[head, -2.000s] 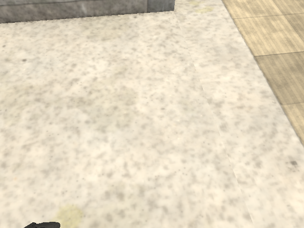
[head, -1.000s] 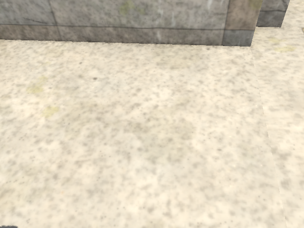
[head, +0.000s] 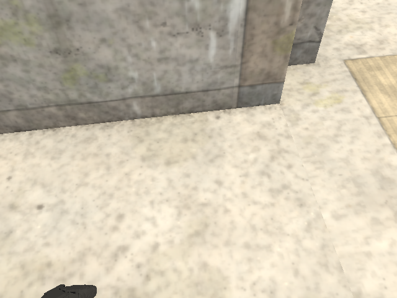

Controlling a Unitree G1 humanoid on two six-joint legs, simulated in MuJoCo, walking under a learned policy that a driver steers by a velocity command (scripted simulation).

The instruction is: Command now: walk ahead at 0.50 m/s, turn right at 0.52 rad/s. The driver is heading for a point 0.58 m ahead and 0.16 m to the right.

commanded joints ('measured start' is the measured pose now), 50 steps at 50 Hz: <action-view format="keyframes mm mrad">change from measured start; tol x32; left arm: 1 377 296 118 10 -3 7 33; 50 303 188 61 -32 10 -20 61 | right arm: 1 -12 -117 -17 -101 -21 -9 -17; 50 -297 -148 -35 -179 -7 -64 40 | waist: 1 205 -76 -265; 22 25 -98 -132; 25 100 312 -439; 50 91 -104 39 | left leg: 1 -411 116 -17 710 700 45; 2 -760 -98 -201 1016 -100 -1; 21 -489 -59 -325 85 467 -1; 24 109 375 -704 97 1254 258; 28 -144 289 -599 -21 539 252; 39 -341 272 -349 -234 31 227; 50 -1008 58 -297 629 165 44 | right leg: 1 688 -104 277 -56 -12 -158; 2 930 -308 845 -224 -139 -344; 14 254 -28 231 -269 481 -124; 22 379 -15 425 17 251 -17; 24 41 190 269 493 -628 96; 27 -116 52 191 749 -463 177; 44 388 18 -67 -70 -212 17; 47 569 -346 786 -429 -681 -257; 50 553 -267 558 -416 -385 -174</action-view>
